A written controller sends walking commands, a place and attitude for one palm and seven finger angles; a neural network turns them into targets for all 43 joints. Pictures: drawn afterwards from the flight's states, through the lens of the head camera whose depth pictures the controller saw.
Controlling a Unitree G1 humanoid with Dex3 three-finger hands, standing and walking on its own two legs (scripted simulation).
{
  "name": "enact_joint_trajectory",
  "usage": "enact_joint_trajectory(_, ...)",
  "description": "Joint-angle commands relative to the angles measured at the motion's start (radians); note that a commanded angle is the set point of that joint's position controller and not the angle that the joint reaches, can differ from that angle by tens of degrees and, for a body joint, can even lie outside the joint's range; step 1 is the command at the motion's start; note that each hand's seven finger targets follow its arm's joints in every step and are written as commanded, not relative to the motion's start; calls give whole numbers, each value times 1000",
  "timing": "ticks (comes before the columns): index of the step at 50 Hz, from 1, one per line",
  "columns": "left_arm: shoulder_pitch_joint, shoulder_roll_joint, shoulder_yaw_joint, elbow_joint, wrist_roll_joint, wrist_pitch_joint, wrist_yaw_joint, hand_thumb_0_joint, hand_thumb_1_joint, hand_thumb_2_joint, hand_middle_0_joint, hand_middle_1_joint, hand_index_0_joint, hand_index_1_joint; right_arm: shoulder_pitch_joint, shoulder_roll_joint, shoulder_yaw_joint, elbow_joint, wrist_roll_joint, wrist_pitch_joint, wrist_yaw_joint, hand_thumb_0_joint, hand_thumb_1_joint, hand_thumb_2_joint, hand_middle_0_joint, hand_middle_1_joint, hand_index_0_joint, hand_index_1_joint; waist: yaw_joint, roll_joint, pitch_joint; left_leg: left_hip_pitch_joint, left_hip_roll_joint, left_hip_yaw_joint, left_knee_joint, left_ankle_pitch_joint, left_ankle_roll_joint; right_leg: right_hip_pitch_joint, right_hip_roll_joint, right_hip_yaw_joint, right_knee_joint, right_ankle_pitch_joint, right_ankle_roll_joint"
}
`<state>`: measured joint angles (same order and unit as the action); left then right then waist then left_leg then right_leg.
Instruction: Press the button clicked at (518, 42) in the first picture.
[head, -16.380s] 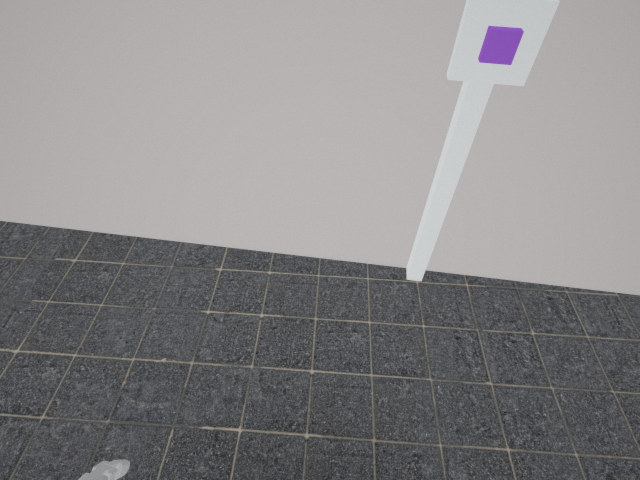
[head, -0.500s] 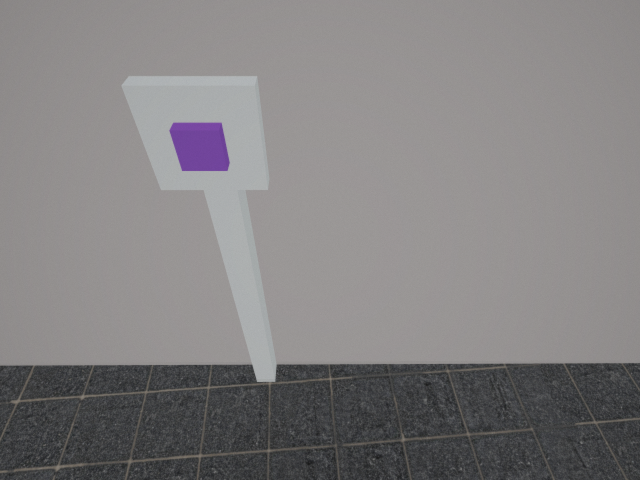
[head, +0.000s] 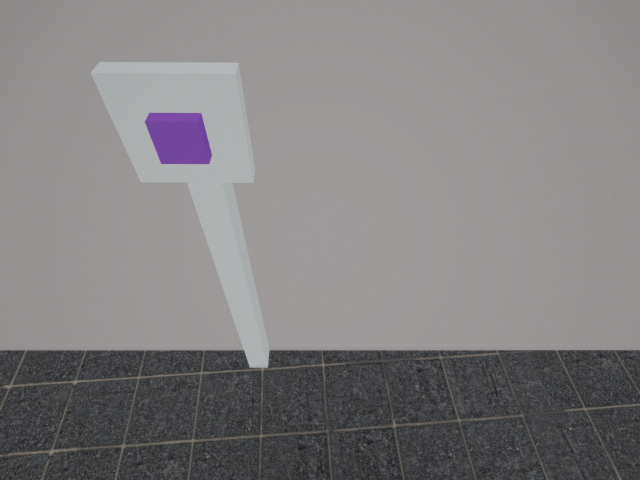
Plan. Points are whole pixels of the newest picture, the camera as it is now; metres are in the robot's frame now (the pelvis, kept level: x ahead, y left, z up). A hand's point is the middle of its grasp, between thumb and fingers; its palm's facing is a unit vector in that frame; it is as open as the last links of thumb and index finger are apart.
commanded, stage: look again from close up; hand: left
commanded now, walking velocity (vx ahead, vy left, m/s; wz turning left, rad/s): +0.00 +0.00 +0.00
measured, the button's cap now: (181, 137) +0.52 +0.23 +0.15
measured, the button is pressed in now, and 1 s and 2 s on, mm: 0 0 0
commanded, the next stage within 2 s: raise the hand and make a fist in 0.36 s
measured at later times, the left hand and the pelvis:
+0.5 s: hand out of the picture +0.05 +0.17 -0.17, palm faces +0.08 -0.97 -0.21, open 7.3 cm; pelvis +0.03 -0.01 +0.00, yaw +0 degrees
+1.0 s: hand out of the picture +0.12 +0.19 -0.01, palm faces +0.23 -0.97 -0.04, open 4.6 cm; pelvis -0.03 -0.03 -0.06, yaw +5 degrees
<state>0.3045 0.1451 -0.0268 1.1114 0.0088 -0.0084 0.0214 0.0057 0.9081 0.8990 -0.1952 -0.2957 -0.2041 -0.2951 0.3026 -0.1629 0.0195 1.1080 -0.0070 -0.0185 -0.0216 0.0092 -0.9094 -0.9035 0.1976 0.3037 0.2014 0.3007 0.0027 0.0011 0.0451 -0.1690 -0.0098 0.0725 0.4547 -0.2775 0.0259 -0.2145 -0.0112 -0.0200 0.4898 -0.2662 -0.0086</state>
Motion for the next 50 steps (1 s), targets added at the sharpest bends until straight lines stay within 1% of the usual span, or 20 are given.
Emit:
enact_joint_trajectory(1, 43, 111, 23, -28, 2, -23, 16, 0, 900, 900, -200, -300, -200, -300, 46, -84, -19, -14, -1, -15, -9, 0, -900, -900, 200, 300, 200, 300, -5, -3, 6, -22, 112, -99, -83, 158, 15, 14, -92, 96, -78, 188, -40)
enact_joint_trajectory(22, 19, 115, 35, -26, 2, -21, 19, 0, 900, 900, -200, -300, -200, -300, 29, -80, -23, 9, -4, -15, -20, 0, -900, -900, 200, 300, 200, 300, -1, 0, -4, 24, 121, -92, -69, 277, 8, 55, -94, 82, -65, 317, -45)
enact_joint_trajectory(23, 116, 139, 46, 12, 12, -39, 61, 0, 900, 900, -200, -300, -200, -300, -76, -116, -38, -62, 7, -17, -12, 0, -900, -900, 200, 300, 200, 300, 38, -38, -6, -49, 127, -40, 170, 358, -26, 54, -160, 138, -69, 793, 1)
enact_joint_trajectory(24, -635, 365, 162, -1579, -189, -255, 55, 0, 900, 900, -228, -330, -228, -330, -42, -273, -55, -410, 53, -177, -49, 0, -900, -900, 200, 300, 200, 300, -74, 165, -503, 182, 15, -62, 15, 512, 4, 150, -73, 76, 23, 706, -37)
enact_joint_trajectory(25, -171, 284, 159, -1290, -99, -189, 92, 0, 900, 900, -255, -360, -255, -360, -104, -172, -31, -350, 26, -267, -83, 0, -900, -900, 200, 300, 200, 300, 11, 338, -479, 284, 53, -57, -26, 708, 11, 107, -5, 36, 75, 432, -49)
enact_joint_trajectory(26, -121, 196, 112, -1202, -127, -139, 142, 0, 900, 900, -282, -390, -282, -390, -106, -178, -50, -282, 28, -285, -86, 0, -900, -900, 200, 300, 200, 300, -11, 302, -390, 190, 76, -81, 5, 679, -29, 21, -13, -27, 65, 198, -32)
enact_joint_trajectory(27, 165, -37, -18, -1009, -136, -40, 131, 0, 900, 900, -310, -420, -310, -420, -69, -136, -52, -288, 51, -280, -71, 0, -900, -900, 200, 300, 200, 300, -33, 157, -249, 128, 92, -98, 4, 635, -20, -70, -14, -44, 49, 141, -16)
enact_joint_trajectory(28, -1, -36, -29, -1200, -167, -65, 103, 0, 900, 900, -337, -450, -337, -450, -111, -179, -62, -379, 56, -293, -60, 0, -900, -900, 200, 300, 200, 300, -36, 60, -111, 47, 87, -119, 30, 581, -14, -97, -21, -53, 38, 219, -12)
enact_joint_trajectory(29, -10, 67, 73, -1227, -155, -112, 86, 0, 900, 900, -365, -480, -365, -480, -97, -209, -91, -397, 35, -303, -58, 0, -900, -900, 200, 300, 200, 300, -56, -16, -150, 7, 61, -105, 81, 490, -13, -121, -16, -62, 36, 255, -10)
enact_joint_trajectory(32, 295, -4, 105, -1002, -168, -245, -13, 0, 900, 900, -447, -570, -447, -570, -121, -192, -98, -484, 14, -300, -39, 0, -900, -900, 200, 300, 200, 300, 6, -263, -95, -228, 17, -84, 172, 283, -19, -190, -4, -79, 126, 288, 8)
enact_joint_trajectory(33, 378, -28, 114, -947, -191, -308, -67, 0, 900, 900, -475, -600, -475, -600, -152, -192, -102, -509, 11, -294, -26, 0, -900, -900, 200, 300, 200, 300, 30, -319, -65, -323, 12, -79, 200, 207, -28, -224, -3, -80, 165, 251, 13)
enact_joint_trajectory(34, 414, -13, 139, -956, -214, -378, -128, 0, 900, 900, -502, -630, -502, -630, -166, -195, -108, -535, 12, -288, -13, 0, -900, -900, 200, 300, 200, 300, 46, -333, -88, -384, 2, -69, 231, 159, -34, -227, -6, -65, 199, 254, 17)
enact_joint_trajectory(35, 435, 14, 171, -977, -236, -442, -194, 0, 900, 900, -530, -660, -530, -660, -180, -199, -116, -568, 14, -286, -2, 0, -900, -900, 200, 300, 200, 300, 60, -326, -129, -425, -7, -57, 262, 132, -40, -211, -14, -45, 229, 276, 18)
enact_joint_trajectory(37, 430, 104, 255, -970, -263, -516, -312, 0, 900, 900, -585, -720, -585, -720, -194, -213, -121, -631, 23, -272, 17, 0, -900, -900, 200, 300, 200, 300, 69, -162, -197, -443, -27, -31, 318, 113, -47, -179, -37, 7, 268, 288, 0)
enact_joint_trajectory(38, 397, 145, 284, -1009, -263, -509, -332, 0, 900, 900, -613, -750, -613, -750, -216, -210, -118, -671, 30, -261, 14, 0, -900, -900, 200, 300, 200, 300, 79, -109, -220, -468, -35, -12, 337, 81, -40, -190, -40, 29, 268, 222, -1)
enact_joint_trajectory(40, 248, 184, 288, -1172, -270, -480, -333, 0, 900, 900, -668, -810, -668, -810, -238, -203, -106, -742, 39, -241, -1, 0, -900, -900, 200, 300, 200, 300, 66, -26, -260, -478, -41, 6, 356, 21, -21, -216, -37, 62, 249, 57, -2)
enact_joint_trajectory(43, 40, 190, 295, -1374, -282, -499, -258, 0, 900, 900, -750, -900, -750, -900, -192, -173, -97, -769, 36, -239, -21, 0, -900, -900, 200, 300, 200, 300, 19, 72, -290, -457, -23, -25, 385, -60, -7, -302, -26, 92, 223, -177, -4)
enact_joint_trajectory(46, -159, 164, 219, -1566, -274, -588, -202, 0, 900, 900, -832, -990, -832, -990, -140, -166, -75, -742, 26, -251, -35, 0, -900, -900, 200, 300, 200, 300, -57, 96, -308, -402, 4, -69, 424, -69, 8, -386, -3, 80, 241, -199, -7)
enact_joint_trajectory(48, -111, 135, 143, -1550, -263, -618, -220, 0, 900, 900, -887, -1050, -887, -1050, -122, -180, -62, -719, 27, -273, -42, 0, -900, -900, 200, 300, 200, 300, -76, 118, -290, -380, 14, -84, 425, -80, 11, -412, 5, 66, 244, -200, -16)
enact_joint_trajectory(50, -122, 154, 113, -1483, -260, -598, -264, 0, 900, 900, -943, -1110, -943, -1110, -122, -200, -50, -697, 35, -289, -48, 0, -900, -900, 200, 300, 200, 300, -92, 119, -238, -395, 20, -103, 415, -107, 12, -421, 9, 53, 236, -204, -16)
